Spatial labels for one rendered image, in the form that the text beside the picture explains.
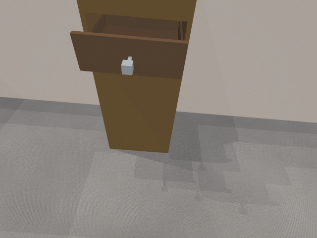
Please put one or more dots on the cabinet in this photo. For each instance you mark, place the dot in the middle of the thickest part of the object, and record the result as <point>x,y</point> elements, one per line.
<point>138,111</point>

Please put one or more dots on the drawer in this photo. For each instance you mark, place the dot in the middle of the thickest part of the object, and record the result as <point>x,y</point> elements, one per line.
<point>156,46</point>

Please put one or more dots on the handle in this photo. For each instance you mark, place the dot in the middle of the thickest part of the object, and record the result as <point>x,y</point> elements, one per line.
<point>127,66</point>

